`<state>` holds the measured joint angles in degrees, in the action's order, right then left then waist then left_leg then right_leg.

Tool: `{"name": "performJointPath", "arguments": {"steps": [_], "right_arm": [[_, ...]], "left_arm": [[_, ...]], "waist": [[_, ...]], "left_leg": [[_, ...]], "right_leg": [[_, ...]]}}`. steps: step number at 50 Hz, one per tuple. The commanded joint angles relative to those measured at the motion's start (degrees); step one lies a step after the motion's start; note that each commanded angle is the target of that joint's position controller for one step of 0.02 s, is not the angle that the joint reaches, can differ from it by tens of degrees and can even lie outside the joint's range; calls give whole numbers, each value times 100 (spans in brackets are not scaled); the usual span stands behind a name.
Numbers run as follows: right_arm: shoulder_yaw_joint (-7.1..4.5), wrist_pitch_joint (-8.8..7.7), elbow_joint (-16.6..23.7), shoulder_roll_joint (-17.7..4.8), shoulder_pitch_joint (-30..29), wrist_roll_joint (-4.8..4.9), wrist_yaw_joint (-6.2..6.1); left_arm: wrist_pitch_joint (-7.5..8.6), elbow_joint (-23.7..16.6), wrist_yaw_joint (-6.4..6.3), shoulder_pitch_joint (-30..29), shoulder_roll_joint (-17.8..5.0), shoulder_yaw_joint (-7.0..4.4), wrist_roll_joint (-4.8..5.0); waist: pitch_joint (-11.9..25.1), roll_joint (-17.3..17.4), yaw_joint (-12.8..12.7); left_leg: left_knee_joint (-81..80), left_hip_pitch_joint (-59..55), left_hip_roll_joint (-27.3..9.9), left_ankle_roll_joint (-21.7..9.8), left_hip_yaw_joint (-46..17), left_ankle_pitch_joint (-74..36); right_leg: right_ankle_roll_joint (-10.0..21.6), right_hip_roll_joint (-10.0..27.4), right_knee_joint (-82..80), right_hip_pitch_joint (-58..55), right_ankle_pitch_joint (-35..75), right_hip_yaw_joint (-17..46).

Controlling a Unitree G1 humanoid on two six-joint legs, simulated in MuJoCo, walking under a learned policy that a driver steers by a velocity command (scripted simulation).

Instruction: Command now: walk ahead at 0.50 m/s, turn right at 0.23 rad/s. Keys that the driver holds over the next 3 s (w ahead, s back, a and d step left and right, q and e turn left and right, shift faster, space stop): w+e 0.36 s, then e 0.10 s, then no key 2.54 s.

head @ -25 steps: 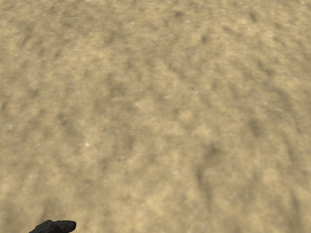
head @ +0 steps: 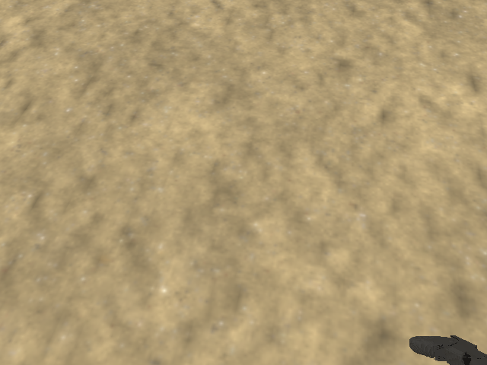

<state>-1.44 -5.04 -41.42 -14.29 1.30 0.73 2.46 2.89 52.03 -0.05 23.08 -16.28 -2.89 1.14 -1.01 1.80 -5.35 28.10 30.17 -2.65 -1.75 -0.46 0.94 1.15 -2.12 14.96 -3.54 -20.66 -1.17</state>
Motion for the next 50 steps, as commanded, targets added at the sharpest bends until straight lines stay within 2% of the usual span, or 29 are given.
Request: {"name": "performJointPath", "arguments": {"steps": [1,2,3,4,5,6,7,9,12,18,22,24,25,26,27,28,29,30,31,32,33,36,39,44,46,47,48,49,50], "right_arm": [[-426,-142,31,-1096,1121,-36,-67],[-545,-122,-129,-1524,2182,-129,-143],[-586,-59,-228,-1742,2311,-127,-125],[-439,-51,-152,-1142,2241,-90,-135],[-368,-60,-142,-927,1873,-70,-160],[-329,-73,-127,-817,1479,-81,-159],[-297,-93,-139,-660,1204,-100,-147],[-288,-164,-193,-539,934,-155,-143],[-356,-228,-337,-694,884,-157,-178],[-447,-122,-531,-985,1112,-133,-304],[-510,87,-629,-1180,1235,-20,-385],[-553,178,-620,-1306,1165,93,-424],[-570,217,-611,-1351,1094,143,-436],[-547,251,-596,-1293,990,167,-432],[-476,227,-607,-1107,1218,57,-408],[-244,170,-457,-350,1808,-335,-316],[-200,91,-581,-615,2115,-134,-241],[-331,107,-549,-1038,1439,128,-226],[-304,140,-442,-945,1108,145,-266],[-305,208,-515,-901,974,36,-346],[-333,306,-529,-936,1018,-16,-403],[-335,484,-682,-788,1359,-56,-492],[-282,531,-717,-639,1172,-93,-534],[-283,577,-749,-681,780,-52,-501],[-265,533,-849,-598,893,-92,-464],[-251,509,-905,-587,967,-150,-441],[-260,480,-913,-741,1016,-216,-434],[-316,471,-895,-1089,965,-200,-444],[-336,467,-1019,-1031,839,-134,-415]], "left_arm": [[-11,-265,-55,-191,-966,-200,-13],[14,-450,-53,-209,-607,-63,-151],[120,-474,-23,594,36,101,-53],[179,-394,-19,234,-648,-58,86],[200,-563,-17,-251,-890,-156,181],[187,-603,-45,-470,-815,-157,153],[147,-609,-56,-544,-743,-187,79],[-5,-555,-42,-313,-503,-196,97],[-167,-718,-51,-528,-328,-192,58],[-101,-1067,135,-1466,-179,-122,6],[-106,-1421,279,-1967,-212,-131,-70],[-138,-1479,323,-1734,-381,-218,-96],[-143,-1413,327,-1352,-513,-293,-103],[-129,-1227,298,-649,-737,-426,-105],[-142,-1107,178,-144,-1136,-568,-126],[-173,-1174,38,-274,-1666,-593,-193],[-113,-1451,102,-326,-1486,-474,-237],[-101,-1481,151,-510,-1136,-392,-213],[-77,-1396,152,-849,-907,-326,-109],[-73,-1393,134,-1156,-667,-244,-72],[-77,-1388,111,-1387,-602,-214,-121],[-11,-1325,84,-1632,-614,-204,-272],[-23,-1184,4,-1708,-595,-194,-254],[-153,-962,-44,-1702,-517,-128,-255],[-193,-876,-44,-1770,-412,-70,-202],[-204,-796,-42,-1665,-328,-34,-171],[-189,-710,-36,-1463,-234,3,-198],[-162,-686,-19,-1262,-269,-20,-252],[-168,-694,-28,-1303,-190,-23,-230]], "waist": [[699,-556,1011],[1668,86,1378],[2338,1591,966],[1973,924,1213],[1160,695,1153],[738,359,964],[414,328,812],[236,481,545],[-41,283,449],[-285,59,735],[-358,113,816],[-80,295,614],[147,344,381],[505,194,-22],[885,-345,-223],[1455,-1984,434],[2908,-1419,267],[2471,-632,34],[1647,-470,180],[1153,-225,314],[931,-373,505],[887,-568,774],[925,-656,726],[576,-792,527],[443,-715,656],[384,-617,710],[373,-434,658],[313,110,394],[241,659,289]], "left_leg": [[-196,-2025,109,-344,76,83],[72,-3856,-1006,-704,-1070,-36],[-507,-5495,-2202,-1449,-3485,1159],[-904,-5079,-2051,-1240,-3614,1908],[-1067,-4359,-1891,-1011,-2748,1845],[-1266,-3603,-1684,-913,-2160,1394],[-1484,-3027,-1498,-872,-1679,1042],[-1840,-2374,-1282,-835,-984,613],[-2096,-2107,-1294,-917,-308,24],[-2189,-2461,-1168,-802,739,-359],[-1519,-2970,-1280,-633,1156,-2033],[-873,-3199,-1328,-498,1189,-3130],[-298,-3217,-1291,-416,1183,-3606],[644,-3058,-1080,-242,1267,-3448],[1989,-2276,-717,105,1359,-2088],[4111,-155,107,485,1185,3682],[5240,227,424,537,-151,4301],[5290,417,154,461,-401,3790],[4859,722,-79,397,-260,3293],[4469,587,-275,412,-259,2949],[4180,155,-365,419,-308,2683],[3452,-671,-302,460,-242,2306],[2405,-880,-312,517,-254,1924],[1196,-1285,-205,487,-152,1596],[313,-1714,-107,385,-16,1223],[-255,-2018,-96,297,-7,801],[-455,-2278,-401,172,-340,368],[-370,-2216,-722,7,-572,62],[-506,-1504,-607,-119,-580,1262]], "right_leg": [[637,1220,1578,545,4120,664],[409,785,3366,1770,2508,409],[88,-95,5136,3909,-1172,356],[108,192,5742,4403,-1266,986],[142,434,5810,4669,-732,893],[110,682,5646,4478,-247,767],[79,832,5401,4298,87,765],[25,1002,5210,3781,424,761],[-81,1075,4892,4040,836,758],[-87,987,3061,4124,2248,355],[36,741,2275,3902,2083,-86],[210,464,2142,3419,1583,-250],[333,264,2007,2930,1405,-330],[499,36,1509,2017,1874,-369],[697,269,1225,795,3633,105],[1524,1777,1983,-1116,6776,1990],[2457,2686,1377,-1548,5994,3705],[2192,2352,1035,-1025,5297,3043],[1862,2059,902,-326,4490,2402],[1623,1828,715,440,3998,2054],[1526,1708,517,1142,3809,1822],[1467,1475,206,1978,3801,1302],[1370,1350,121,1972,3229,1063],[1177,1252,-164,2116,718,1227],[978,1138,-14,2192,144,1222],[760,1002,70,2280,-99,1174],[494,829,245,2384,-187,1109],[295,469,559,2442,-215,800],[150,193,650,2009,172,393]]}}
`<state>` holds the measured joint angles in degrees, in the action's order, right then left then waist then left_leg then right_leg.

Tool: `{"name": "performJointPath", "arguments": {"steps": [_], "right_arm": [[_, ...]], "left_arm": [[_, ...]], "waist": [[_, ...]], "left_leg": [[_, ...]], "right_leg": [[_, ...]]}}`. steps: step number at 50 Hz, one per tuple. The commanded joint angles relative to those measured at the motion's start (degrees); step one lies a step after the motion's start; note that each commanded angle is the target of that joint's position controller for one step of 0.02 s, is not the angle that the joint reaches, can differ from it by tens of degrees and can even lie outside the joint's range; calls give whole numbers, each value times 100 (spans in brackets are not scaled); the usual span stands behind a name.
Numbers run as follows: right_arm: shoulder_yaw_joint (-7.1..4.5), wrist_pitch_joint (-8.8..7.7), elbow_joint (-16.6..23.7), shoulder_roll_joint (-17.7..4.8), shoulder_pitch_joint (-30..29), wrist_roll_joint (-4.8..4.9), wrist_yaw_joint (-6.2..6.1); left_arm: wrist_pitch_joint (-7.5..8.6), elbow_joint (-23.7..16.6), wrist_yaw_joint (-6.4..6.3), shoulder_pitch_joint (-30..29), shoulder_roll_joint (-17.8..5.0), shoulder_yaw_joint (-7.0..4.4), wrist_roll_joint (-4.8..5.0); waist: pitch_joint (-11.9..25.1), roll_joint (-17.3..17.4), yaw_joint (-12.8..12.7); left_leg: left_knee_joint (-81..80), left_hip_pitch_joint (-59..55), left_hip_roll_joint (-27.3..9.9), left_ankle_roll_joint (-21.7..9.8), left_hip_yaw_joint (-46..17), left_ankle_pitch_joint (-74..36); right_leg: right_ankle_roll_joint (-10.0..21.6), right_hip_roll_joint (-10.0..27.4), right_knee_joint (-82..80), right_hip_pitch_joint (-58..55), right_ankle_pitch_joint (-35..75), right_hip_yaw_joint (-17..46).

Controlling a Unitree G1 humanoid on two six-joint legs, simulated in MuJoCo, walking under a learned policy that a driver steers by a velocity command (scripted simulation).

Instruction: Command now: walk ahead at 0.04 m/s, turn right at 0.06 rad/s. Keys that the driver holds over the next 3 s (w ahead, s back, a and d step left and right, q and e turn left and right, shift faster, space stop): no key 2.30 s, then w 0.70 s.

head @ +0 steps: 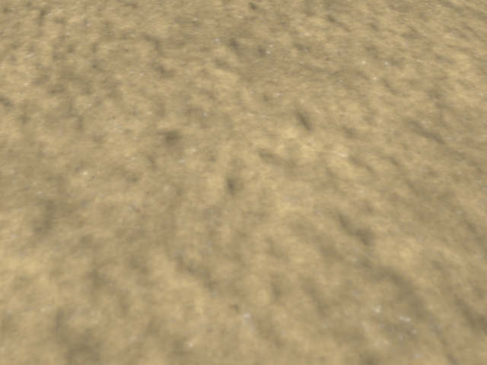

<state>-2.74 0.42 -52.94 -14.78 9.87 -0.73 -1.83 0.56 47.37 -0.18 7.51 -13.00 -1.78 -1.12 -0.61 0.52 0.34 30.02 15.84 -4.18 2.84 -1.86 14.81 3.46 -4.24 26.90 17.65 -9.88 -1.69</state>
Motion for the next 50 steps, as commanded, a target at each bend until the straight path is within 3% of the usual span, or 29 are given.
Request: {"name": "performJointPath", "arguments": {"steps": [1,3,5,14,31,50], "right_arm": [[-139,-121,156,-690,-132,5,44],[-89,-206,108,-596,-215,-35,58],[-82,-263,-5,-612,-85,5,45],[-42,-172,-338,-579,67,45,-25],[1,-94,-718,-466,121,32,-66],[74,-125,-950,-303,603,36,-107]], "left_arm": [[48,-223,-28,-3,-622,-144,-14],[-26,-166,-70,-78,-623,-161,26],[-52,-78,-71,-37,-629,-171,17],[-51,382,-80,-75,-591,-182,84],[-74,1092,-149,-145,-647,-143,105],[-72,1442,-165,21,-559,-76,117]], "waist": [[120,677,-162],[99,551,-143],[181,357,-90],[230,-33,23],[31,-42,-2],[-99,-66,-37]], "left_leg": [[-896,310,-323,-487,-393,362],[-905,353,-189,-273,-246,103],[-753,59,-121,-229,-157,-348],[-608,-359,13,-285,-26,-953],[-765,-416,162,-245,112,-659],[-806,-283,213,-234,161,-398]], "right_leg": [[-107,435,-350,-525,-563,442],[10,533,-276,-702,-169,521],[73,580,-282,-681,181,563],[17,593,-221,-825,947,519],[-9,621,-375,-836,629,526],[-12,598,-507,-716,188,516]]}}
Over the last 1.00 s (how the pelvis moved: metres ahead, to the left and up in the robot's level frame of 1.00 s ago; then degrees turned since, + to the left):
0.36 -0.06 0.00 -19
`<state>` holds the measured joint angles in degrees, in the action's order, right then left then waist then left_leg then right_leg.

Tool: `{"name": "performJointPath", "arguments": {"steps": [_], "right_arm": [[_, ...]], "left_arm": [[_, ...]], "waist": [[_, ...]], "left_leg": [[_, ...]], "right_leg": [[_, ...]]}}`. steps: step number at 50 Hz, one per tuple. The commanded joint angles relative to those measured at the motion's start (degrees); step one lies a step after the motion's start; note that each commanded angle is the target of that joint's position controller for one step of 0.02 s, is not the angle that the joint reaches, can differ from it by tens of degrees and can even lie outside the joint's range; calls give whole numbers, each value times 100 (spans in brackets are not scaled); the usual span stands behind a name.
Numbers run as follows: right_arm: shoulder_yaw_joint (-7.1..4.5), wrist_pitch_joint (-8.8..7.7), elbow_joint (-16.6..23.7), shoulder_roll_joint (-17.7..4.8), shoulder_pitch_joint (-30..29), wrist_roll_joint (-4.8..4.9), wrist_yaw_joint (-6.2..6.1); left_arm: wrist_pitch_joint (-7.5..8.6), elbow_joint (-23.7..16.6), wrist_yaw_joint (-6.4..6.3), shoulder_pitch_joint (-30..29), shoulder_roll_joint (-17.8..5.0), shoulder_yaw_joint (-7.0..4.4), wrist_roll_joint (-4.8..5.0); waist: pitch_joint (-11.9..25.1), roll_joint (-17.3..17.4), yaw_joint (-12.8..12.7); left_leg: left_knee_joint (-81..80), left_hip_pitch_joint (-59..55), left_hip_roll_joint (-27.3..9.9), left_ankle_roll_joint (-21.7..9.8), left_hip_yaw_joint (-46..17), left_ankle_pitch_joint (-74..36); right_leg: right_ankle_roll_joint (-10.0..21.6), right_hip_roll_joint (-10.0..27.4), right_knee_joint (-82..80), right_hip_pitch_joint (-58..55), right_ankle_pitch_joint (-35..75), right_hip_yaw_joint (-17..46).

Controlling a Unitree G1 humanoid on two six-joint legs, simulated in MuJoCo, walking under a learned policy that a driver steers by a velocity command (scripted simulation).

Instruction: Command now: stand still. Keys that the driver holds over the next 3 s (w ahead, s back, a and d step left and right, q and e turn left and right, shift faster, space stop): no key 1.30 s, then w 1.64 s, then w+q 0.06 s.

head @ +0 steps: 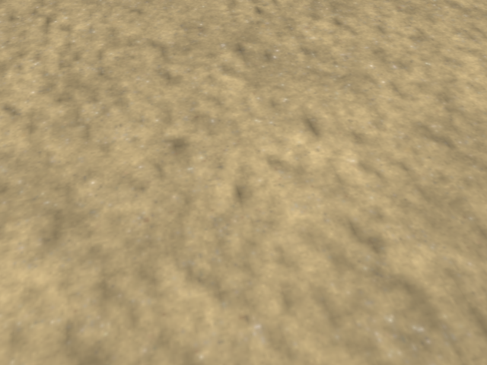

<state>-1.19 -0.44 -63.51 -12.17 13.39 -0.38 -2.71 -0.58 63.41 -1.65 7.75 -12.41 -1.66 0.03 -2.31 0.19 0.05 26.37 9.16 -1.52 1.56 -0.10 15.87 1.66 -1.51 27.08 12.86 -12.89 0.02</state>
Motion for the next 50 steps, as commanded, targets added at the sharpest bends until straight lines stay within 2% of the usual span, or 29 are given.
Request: {"name": "performJointPath", "arguments": {"steps": [1,22,50], "right_arm": [[-78,-41,100,-554,278,2,-20],[-53,-56,50,-392,703,18,-33],[-65,-60,83,-238,990,33,-33]], "left_arm": [[42,-153,-19,13,-613,-84,2],[43,-76,-48,340,-501,-45,16],[57,-83,-81,680,-368,-35,28]], "waist": [[67,-30,-10],[5,4,-18],[-80,8,-17]], "left_leg": [[-442,391,-51,-107,-14,-503],[-427,457,-26,-134,-11,-543],[-393,506,6,-172,-19,-553]], "right_leg": [[168,322,-524,-235,489,343],[143,286,-449,-198,629,274],[95,273,-360,-157,668,220]]}}
Over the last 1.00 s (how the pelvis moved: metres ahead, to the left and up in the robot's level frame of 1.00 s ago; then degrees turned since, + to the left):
0.03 0.02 0.00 0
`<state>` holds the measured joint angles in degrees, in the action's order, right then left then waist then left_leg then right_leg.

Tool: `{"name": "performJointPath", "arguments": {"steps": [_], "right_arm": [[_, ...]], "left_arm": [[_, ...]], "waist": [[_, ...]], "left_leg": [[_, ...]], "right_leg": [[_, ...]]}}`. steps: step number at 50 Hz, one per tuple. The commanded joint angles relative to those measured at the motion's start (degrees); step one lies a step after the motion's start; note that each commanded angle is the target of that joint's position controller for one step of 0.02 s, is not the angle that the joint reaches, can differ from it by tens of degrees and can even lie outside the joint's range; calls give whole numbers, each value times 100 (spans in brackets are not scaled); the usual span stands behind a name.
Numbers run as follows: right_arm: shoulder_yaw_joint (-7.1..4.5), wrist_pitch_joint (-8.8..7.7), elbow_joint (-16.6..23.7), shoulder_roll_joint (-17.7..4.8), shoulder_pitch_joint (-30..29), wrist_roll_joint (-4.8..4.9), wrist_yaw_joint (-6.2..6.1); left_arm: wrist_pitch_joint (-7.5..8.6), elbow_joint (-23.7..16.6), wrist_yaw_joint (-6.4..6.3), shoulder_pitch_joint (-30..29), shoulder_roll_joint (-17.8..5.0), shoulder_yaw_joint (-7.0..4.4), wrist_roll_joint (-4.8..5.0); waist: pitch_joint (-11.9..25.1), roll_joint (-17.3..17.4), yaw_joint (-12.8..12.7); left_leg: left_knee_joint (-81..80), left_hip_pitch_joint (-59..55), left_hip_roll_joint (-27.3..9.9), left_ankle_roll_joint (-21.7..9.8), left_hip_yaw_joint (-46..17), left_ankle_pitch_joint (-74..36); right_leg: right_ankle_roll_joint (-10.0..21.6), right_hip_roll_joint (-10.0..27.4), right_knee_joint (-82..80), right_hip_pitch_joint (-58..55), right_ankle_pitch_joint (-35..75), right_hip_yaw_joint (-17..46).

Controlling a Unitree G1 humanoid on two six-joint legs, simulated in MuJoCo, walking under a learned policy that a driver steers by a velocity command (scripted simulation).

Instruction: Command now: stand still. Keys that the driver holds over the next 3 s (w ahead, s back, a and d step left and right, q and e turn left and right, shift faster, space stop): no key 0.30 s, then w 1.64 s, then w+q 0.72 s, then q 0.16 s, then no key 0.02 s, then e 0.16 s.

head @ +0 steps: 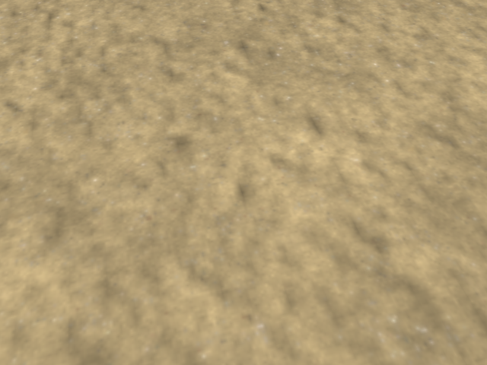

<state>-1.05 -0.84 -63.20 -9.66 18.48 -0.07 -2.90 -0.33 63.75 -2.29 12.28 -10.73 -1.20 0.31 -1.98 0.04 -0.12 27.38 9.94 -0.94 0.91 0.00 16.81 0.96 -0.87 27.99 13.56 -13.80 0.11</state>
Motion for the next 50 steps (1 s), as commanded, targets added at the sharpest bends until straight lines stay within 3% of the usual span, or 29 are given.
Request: {"name": "performJointPath", "arguments": {"steps": [1,15,16,18,19,21,24,25,27,28,29,30,31,32,33,34,35,37,41,43,45,46,48,49,50], "right_arm": [[-79,-21,53,-484,488,2,-13],[-87,-25,72,-425,571,8,-10],[-74,-18,6,-358,691,9,-13],[-125,-5,50,-472,660,71,-44],[-135,-31,128,-494,596,86,-54],[-120,-181,250,-394,518,130,-21],[-83,-409,467,-130,254,146,110],[-95,-453,507,-168,200,153,151],[-111,-517,414,-138,575,180,190],[-132,-530,220,-130,1099,190,177],[-249,-516,-19,-470,1750,141,146],[-453,-532,-183,-1196,2542,157,164],[-430,-596,-121,-1241,2561,51,228],[-318,-646,17,-861,2117,-2,232],[-262,-659,144,-711,1775,18,267],[-234,-630,226,-708,1530,47,304],[-177,-573,254,-581,1439,51,315],[-105,-459,243,-417,1578,-6,285],[-122,-434,436,-772,1462,-40,152],[-178,-471,394,-967,1622,13,128],[-216,-498,350,-986,1622,81,131],[-235,-495,350,-1008,1568,86,136],[-297,-447,381,-1144,1428,47,137],[-309,-386,412,-1164,1311,15,139],[-294,-364,504,-1171,1133,-7,161]], "left_arm": [[32,-118,-17,237,-532,-82,1],[41,-121,-28,359,-475,-85,6],[36,-62,-31,468,-418,-73,3],[24,-59,-53,539,-583,-145,79],[56,-100,-54,534,-622,-165,97],[208,-132,-17,722,-648,-193,143],[378,-49,60,1280,-967,-317,161],[403,-110,64,1193,-988,-324,139],[422,-395,81,511,-1006,-311,163],[405,-593,96,-37,-987,-296,223],[425,-756,108,-402,-759,-247,231],[539,-962,133,-531,-374,-158,219],[666,-1055,132,-602,-520,-182,196],[729,-985,177,-431,-619,-207,221],[757,-890,233,-222,-588,-200,226],[781,-877,259,-234,-613,-222,183],[785,-907,279,-349,-668,-263,137],[737,-968,349,-515,-480,-242,124],[661,-1466,404,-1724,-173,-71,113],[643,-1637,434,-2039,-289,-58,149],[645,-1793,468,-2208,-461,-76,181],[662,-1846,484,-2199,-565,-108,179],[688,-1796,481,-1698,-858,-247,161],[680,-1571,449,-880,-1072,-371,179],[641,-1277,396,130,-1306,-496,190]], "waist": [[-116,23,0],[-151,23,1],[-9,13,2],[-267,-21,-17],[-524,-69,-25],[-762,-241,-102],[-506,-930,-231],[-519,-932,-175],[-581,-855,255],[-667,-764,599],[-581,-100,827],[-275,1565,973],[-385,1644,882],[-566,865,557],[-512,587,375],[-481,373,271],[-482,343,232],[-389,504,249],[-700,462,406],[-762,620,433],[-808,650,349],[-720,658,256],[-133,881,-119],[398,996,-539],[952,991,-1018]], "left_leg": [[-494,428,-50,-108,-29,-646],[-483,447,-38,-126,-36,-638],[-488,392,26,-145,35,-94],[-265,715,159,-330,108,1618],[-204,992,113,-440,27,2196],[74,1449,-8,-562,-115,2206],[1284,1872,164,-548,261,1071],[1528,1664,101,-638,173,934],[844,729,54,-862,157,1001],[-117,-278,93,-938,165,781],[-570,-1311,-291,-950,-517,567],[-1532,-2111,-1500,-1414,-2584,1124],[-1763,-2106,-2184,-1792,-3887,756],[-1595,-2098,-2114,-1704,-3472,264],[-1566,-2081,-1866,-1527,-2829,-243],[-1623,-2056,-1702,-1364,-2304,-773],[-1656,-1969,-1532,-1187,-1785,-1498],[-1740,-1707,-1214,-1042,-1111,-2223],[-2165,-521,-852,-1013,-457,-2258],[-2344,-476,-984,-1065,-434,-2231],[-2250,-884,-1150,-1012,-378,-2564],[-2047,-1149,-1215,-951,-322,-3155],[-1190,-1650,-1299,-803,-212,-5295],[-243,-1633,-1206,-702,-78,-6190],[984,-899,-1021,-542,-9,-6022]], "right_leg": [[163,209,-449,-225,759,209],[140,207,-418,-207,747,190],[151,150,-443,-266,125,137],[307,54,-381,92,-2019,126],[416,167,-455,360,-2724,301],[660,542,-640,356,-3070,866],[1280,1590,-1445,-213,-3423,2586],[1418,1811,-1659,75,-3361,2976],[1214,1621,-1608,851,-2959,2500],[918,1214,-1251,1535,-2542,1797],[532,659,-85,2331,-1660,927],[117,-97,2021,3218,-983,-288],[169,-68,3192,3936,-1589,47],[284,248,3929,4269,-1244,329],[361,385,4173,4334,-777,324],[393,531,4081,4360,-397,261],[388,658,3846,4248,-134,191],[290,663,3447,3873,242,-72],[114,327,1411,2737,1306,-483],[148,211,879,2304,1516,-556],[298,207,464,2241,1566,-447],[396,157,308,2113,1513,-437],[592,-118,300,1306,1230,-552],[736,-294,326,335,1136,-641],[924,-95,315,-1157,1267,-407]]}}
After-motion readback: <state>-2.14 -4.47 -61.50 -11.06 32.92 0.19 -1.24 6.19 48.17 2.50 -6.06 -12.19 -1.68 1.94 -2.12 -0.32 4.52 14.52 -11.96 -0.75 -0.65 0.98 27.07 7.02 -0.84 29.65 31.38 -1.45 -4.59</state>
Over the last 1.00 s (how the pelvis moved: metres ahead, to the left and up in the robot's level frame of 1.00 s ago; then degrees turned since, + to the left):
0.01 0.01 0.00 0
